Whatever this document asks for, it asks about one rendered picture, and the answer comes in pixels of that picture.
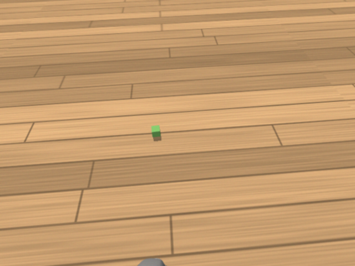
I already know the cube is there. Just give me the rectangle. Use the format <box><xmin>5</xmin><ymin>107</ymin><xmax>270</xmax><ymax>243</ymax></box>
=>
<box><xmin>151</xmin><ymin>125</ymin><xmax>160</xmax><ymax>137</ymax></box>

